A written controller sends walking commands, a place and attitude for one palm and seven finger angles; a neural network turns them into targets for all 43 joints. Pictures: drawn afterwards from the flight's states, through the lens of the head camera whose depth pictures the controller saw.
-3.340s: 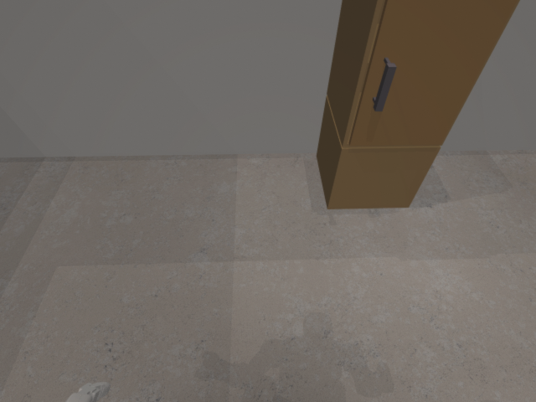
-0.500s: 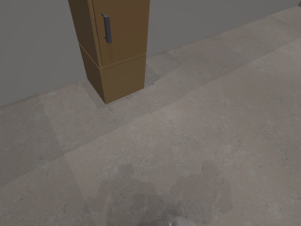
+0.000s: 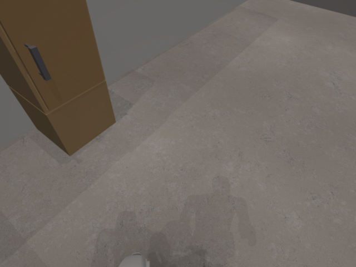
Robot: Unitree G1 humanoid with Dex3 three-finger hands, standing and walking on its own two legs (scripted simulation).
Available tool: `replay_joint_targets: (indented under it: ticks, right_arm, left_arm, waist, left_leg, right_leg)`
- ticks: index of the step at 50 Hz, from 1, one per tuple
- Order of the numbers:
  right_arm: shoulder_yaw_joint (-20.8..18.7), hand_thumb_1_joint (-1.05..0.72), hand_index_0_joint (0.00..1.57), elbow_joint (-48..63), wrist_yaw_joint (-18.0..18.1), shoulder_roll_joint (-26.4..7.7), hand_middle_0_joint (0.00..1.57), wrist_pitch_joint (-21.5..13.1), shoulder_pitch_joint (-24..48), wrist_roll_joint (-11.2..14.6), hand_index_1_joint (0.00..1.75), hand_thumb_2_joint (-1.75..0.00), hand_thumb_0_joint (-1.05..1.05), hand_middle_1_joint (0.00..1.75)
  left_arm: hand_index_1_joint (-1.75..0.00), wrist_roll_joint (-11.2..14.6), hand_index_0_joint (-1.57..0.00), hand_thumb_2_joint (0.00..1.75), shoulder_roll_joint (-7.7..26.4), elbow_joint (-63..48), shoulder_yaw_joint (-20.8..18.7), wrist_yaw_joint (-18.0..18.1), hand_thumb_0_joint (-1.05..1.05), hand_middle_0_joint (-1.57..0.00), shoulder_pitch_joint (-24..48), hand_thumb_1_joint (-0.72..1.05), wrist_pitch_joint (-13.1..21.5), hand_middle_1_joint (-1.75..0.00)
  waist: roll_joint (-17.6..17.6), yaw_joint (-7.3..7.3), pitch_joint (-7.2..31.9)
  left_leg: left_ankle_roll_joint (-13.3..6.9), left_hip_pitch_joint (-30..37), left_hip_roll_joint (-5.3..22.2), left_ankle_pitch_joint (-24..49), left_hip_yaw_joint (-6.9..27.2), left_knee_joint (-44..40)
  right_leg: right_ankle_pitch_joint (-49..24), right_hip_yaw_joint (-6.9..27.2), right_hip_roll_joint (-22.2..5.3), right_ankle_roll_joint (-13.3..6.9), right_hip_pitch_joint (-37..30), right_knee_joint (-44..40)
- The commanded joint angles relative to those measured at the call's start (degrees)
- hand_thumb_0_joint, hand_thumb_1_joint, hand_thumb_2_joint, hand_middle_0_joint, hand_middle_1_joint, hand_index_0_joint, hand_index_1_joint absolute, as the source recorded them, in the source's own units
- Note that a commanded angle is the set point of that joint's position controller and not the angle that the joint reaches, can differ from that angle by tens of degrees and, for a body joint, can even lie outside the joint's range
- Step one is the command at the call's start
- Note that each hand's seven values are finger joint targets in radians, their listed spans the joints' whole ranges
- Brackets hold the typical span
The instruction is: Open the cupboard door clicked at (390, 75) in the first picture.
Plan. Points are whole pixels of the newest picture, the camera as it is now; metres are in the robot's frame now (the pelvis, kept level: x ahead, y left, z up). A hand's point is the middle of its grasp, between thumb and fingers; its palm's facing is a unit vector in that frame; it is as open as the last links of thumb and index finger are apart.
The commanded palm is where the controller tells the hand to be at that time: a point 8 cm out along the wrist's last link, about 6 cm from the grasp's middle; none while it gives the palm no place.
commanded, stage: walk to a spot facing it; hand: left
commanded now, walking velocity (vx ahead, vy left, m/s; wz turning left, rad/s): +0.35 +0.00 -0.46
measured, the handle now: (37, 62) +0.89 +0.67 -0.07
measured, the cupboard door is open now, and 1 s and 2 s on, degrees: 0 0 0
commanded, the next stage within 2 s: turn to face it in 1.34 s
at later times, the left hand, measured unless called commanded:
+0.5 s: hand (128, 199) +0.33 +0.17 -0.16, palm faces -0.30 -0.94 -0.14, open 7.4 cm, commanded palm none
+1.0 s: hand (154, 163) +0.47 +0.11 -0.17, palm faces -0.32 -0.92 -0.22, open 7.2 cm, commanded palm none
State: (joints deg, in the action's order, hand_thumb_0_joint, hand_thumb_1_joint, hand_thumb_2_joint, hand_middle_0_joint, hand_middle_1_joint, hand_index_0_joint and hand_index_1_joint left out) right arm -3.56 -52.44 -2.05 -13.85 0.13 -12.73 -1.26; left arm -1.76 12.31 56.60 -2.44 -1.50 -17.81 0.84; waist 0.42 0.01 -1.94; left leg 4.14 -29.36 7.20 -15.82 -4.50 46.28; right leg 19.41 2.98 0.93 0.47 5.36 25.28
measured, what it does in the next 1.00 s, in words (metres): walks ahead, turning right: left foot, then right foot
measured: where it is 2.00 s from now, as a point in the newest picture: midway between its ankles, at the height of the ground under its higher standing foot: (208, 195)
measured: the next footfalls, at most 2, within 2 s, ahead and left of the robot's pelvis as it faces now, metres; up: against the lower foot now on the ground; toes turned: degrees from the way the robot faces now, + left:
left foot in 0.08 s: +0.16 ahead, +0.13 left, +0.00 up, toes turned +5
right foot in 0.64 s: +0.35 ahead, -0.15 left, +0.00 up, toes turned -28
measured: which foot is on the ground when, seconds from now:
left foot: up 0.00-0.06, down 0.08-0.66, up 0.68-1.00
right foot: down 0.00-0.08, up 0.10-0.62, down 0.64-1.00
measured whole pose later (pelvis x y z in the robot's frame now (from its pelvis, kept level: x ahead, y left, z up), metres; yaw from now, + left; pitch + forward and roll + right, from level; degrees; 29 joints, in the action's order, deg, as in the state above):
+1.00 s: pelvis +0.38 -0.07 +0.00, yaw -23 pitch -1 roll -2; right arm -3.3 -55.6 -1.6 -10.1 -1.6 -7.9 -1.6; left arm -1.5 11.3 61.7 -3.2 0.1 -17.2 3.9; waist -1.5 1.0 -0.7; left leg 2.4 -30.8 9.4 -12.3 -5.4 45.7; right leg 16.6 -6.2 2.8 -3.3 6.7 23.8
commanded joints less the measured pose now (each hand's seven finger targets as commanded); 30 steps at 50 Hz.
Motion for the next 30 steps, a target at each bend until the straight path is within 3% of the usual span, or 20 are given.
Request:
replay_joint_targets:
  ticks: [1,2,3,4,5,6,7,8,9,11,14,19,23,26,27,29,30]
  right_arm:
    - [-1.1,-0.90,0.20,4.2,1.0,-4.6,0.20,-3.0,-1.5,0.3,0.30,-0.90,0.00,0.30]
    - [-1.5,-0.90,0.20,2.1,1.7,-6.4,0.20,-3.5,-7.6,0.1,0.30,-0.90,0.00,0.30]
    - [-2.7,-0.90,0.20,-0.2,2.6,-11.7,0.20,-4.0,-15.5,-0.5,0.30,-0.90,0.00,0.30]
    - [-3.2,-0.90,0.20,-1.1,2.9,-16.8,0.20,-4.0,-20.7,-1.1,0.30,-0.90,0.00,0.30]
    - [-2.4,-0.90,0.20,-1.4,3.2,-14.4,0.20,-3.5,-17.7,-0.8,0.30,-0.90,0.00,0.30]
    - [-1.8,-0.90,0.20,-0.4,3.3,-11.4,0.20,-3.6,-12.8,-0.6,0.30,-0.90,0.00,0.30]
    - [-0.9,-0.90,0.20,0.3,3.2,-8.3,0.20,-3.9,-9.2,-0.5,0.30,-0.90,0.00,0.30]
    - [-0.3,-0.90,0.20,0.2,3.3,-5.9,0.20,-4.4,-6.3,-0.4,0.30,-0.90,0.00,0.30]
    - [-0.1,-0.90,0.20,-0.2,3.4,-4.9,0.20,-4.7,-6.1,-0.5,0.30,-0.90,0.00,0.30]
    - [-0.1,-0.90,0.20,-1.3,3.6,-3.6,0.20,-5.3,-7.2,-0.2,0.30,-0.90,0.00,0.30]
    - [-0.1,-0.90,0.20,-3.4,3.7,-2.3,0.20,-5.7,-10.3,0.0,0.30,-0.90,0.00,0.30]
    - [-0.3,-0.90,0.20,-6.6,3.7,-1.4,0.20,-5.7,-14.8,-0.1,0.30,-0.90,0.00,0.30]
    - [-0.2,-0.90,0.20,-9.2,3.5,-1.0,0.20,-5.1,-18.6,-0.6,0.30,-0.90,0.00,0.30]
    - [-0.2,-0.90,0.20,-10.1,3.4,-1.5,0.20,-4.7,-19.1,-0.9,0.30,-0.90,0.00,0.30]
    - [-0.2,-0.90,0.20,-10.1,3.4,-1.7,0.20,-4.6,-19.3,-0.9,0.30,-0.90,0.00,0.30]
    - [-0.6,-0.90,0.20,-9.8,3.4,-2.9,0.20,-4.3,-18.4,-0.8,0.30,-0.90,0.00,0.30]
    - [-0.8,-0.90,0.20,-9.5,3.3,-3.8,0.20,-4.3,-16.5,-0.4,0.30,-0.90,0.00,0.30]
  left_arm:
    - [-0.30,0.3,-0.20,0.90,12.6,-4.5,-4.0,1.3,0.00,-0.20,4.5,0.90,1.4,-0.30]
    - [-0.30,0.5,-0.20,0.90,11.2,-4.5,-3.8,1.1,0.00,-0.20,4.8,0.90,1.2,-0.30]
    - [-0.30,0.8,-0.20,0.90,7.1,-4.7,-3.3,0.8,0.00,-0.20,3.3,0.90,1.0,-0.30]
    - [-0.30,1.3,-0.20,0.90,3.4,-6.0,-2.5,0.2,0.00,-0.20,0.5,0.90,0.8,-0.30]
    - [-0.30,0.7,-0.20,0.90,5.3,-6.0,-2.8,0.4,0.00,-0.20,2.6,0.90,0.7,-0.30]
    - [-0.30,0.5,-0.20,0.90,5.7,-5.9,-3.3,-0.1,0.00,-0.20,5.8,0.90,0.7,-0.30]
    - [-0.30,0.1,-0.20,0.90,5.4,-5.4,-3.4,-0.9,0.00,-0.20,6.7,0.90,0.5,-0.30]
    - [-0.30,-0.1,-0.20,0.90,4.6,-4.5,-3.3,-1.4,0.00,-0.20,5.0,0.90,0.3,-0.30]
    - [-0.30,-0.3,-0.20,0.90,3.4,-3.7,-3.2,-1.5,0.00,-0.20,3.2,0.90,-0.3,-0.30]
    - [-0.30,-0.3,-0.20,0.90,1.9,-2.8,-3.1,-1.3,0.00,-0.20,1.6,0.90,-1.1,-0.30]
    - [-0.30,-0.4,-0.20,0.90,0.8,-3.4,-3.2,-1.2,0.00,-0.20,3.6,0.90,-1.5,-0.30]
    - [-0.30,-0.5,-0.20,0.90,-0.3,-5.3,-2.7,-1.3,0.00,-0.20,10.8,0.90,-1.6,-0.30]
    - [-0.30,-0.3,-0.20,0.90,-1.3,-6.5,-1.9,-1.3,0.00,-0.20,17.9,0.90,-1.0,-0.30]
    - [-0.30,-0.2,-0.20,0.90,-1.8,-6.8,-1.7,-1.1,0.00,-0.20,19.9,0.90,-0.4,-0.30]
    - [-0.30,-0.1,-0.20,0.90,-1.5,-6.6,-1.8,-1.0,0.00,-0.20,19.5,0.90,-0.1,-0.30]
    - [-0.30,-0.3,-0.20,0.90,-0.2,-4.7,-2.2,-0.7,0.00,-0.20,13.4,0.90,0.6,-0.30]
    - [-0.30,-0.4,-0.20,0.90,1.1,-2.1,-2.6,-0.4,0.00,-0.20,5.1,0.90,1.1,-0.30]
  waist:
    - [6.5,-2.34,-1.7]
    - [2.4,-4.91,1.1]
    - [-11.3,-7.74,6.4]
    - [-25.9,-7.71,9.6]
    - [-22.7,-7.09,7.6]
    - [-15.8,-5.68,1.3]
    - [-10.7,-3.69,-3.8]
    - [-8.4,-1.59,-4.1]
    - [-8.2,-0.61,-3.1]
    - [-8.6,0.07,-1.3]
    - [-6.1,-0.08,-1.5]
    - [-5.1,-1.57,-4.1]
    - [-6.6,-4.16,-6.4]
    - [-8.3,-4.44,-6.9]
    - [-8.1,-4.15,-6.1]
    - [-7.6,-0.97,-1.9]
    - [-7.1,3.29,3.3]
  left_leg:
    - [-0.4,14.2,-2.7,2.0,-1.7,-12.0]
    - [-0.7,23.8,-3.3,2.4,-1.8,-16.9]
    - [-2.8,34.8,5.8,-6.5,8.9,-23.0]
    - [-7.0,39.7,21.2,-15.9,28.9,-32.2]
    - [-8.2,32.8,23.1,-26.9,34.2,-37.4]
    - [-8.7,25.1,21.7,-30.4,30.6,-39.0]
    - [-8.1,19.0,18.7,-26.2,24.2,-39.0]
    - [-7.2,17.0,16.8,-20.3,17.7,-38.3]
    - [-6.4,16.8,14.8,-13.7,11.7,-37.4]
    - [-6.3,18.0,12.8,-5.5,4.3,-36.7]
    - [-7.5,22.4,12.7,2.4,0.5,-36.7]
    - [-10.0,28.2,14.0,7.9,-3.3,-37.0]
    - [-10.4,30.1,14.0,14.7,-6.7,-35.5]
    - [-9.7,31.0,14.0,21.2,-9.5,-32.8]
    - [-9.5,31.4,14.2,25.8,-10.3,-31.1]
    - [-8.6,32.3,13.8,42.1,-12.6,-21.3]
    - [-6.9,30.9,12.4,46.0,-14.4,-11.5]
  right_leg:
    - [-1.9,11.5,-11.0,-8.2,11.3,-6.2]
    - [-5.2,9.1,-7.7,-6.6,13.9,1.9]
    - [-2.1,4.3,-1.6,-4.2,20.0,18.8]
    - [15.2,-3.3,4.2,-1.1,30.8,37.6]
    - [12.6,0.8,0.9,-1.9,32.8,45.8]
    - [7.3,0.2,-2.2,-2.2,34.0,49.7]
    - [2.4,-0.6,-4.4,-2.1,33.6,50.0]
    - [-0.6,-1.6,-5.6,-1.6,32.0,49.0]
    - [-3.0,-1.9,-5.8,-1.0,30.5,48.1]
    - [-6.6,-2.6,-6.0,-0.3,30.0,47.4]
    - [-10.1,-3.1,-7.0,0.7,34.1,44.4]
    - [-11.5,-5.4,-8.9,1.6,38.8,34.1]
    - [-9.6,-9.0,-7.7,0.4,35.5,22.1]
    - [-8.2,-10.8,-5.7,-1.3,31.5,15.8]
    - [-7.0,-11.5,-4.7,-2.2,29.0,14.5]
    - [-4.0,-14.5,-1.2,-4.2,19.5,10.5]
    - [-7.3,-15.4,0.6,-5.1,8.7,6.7]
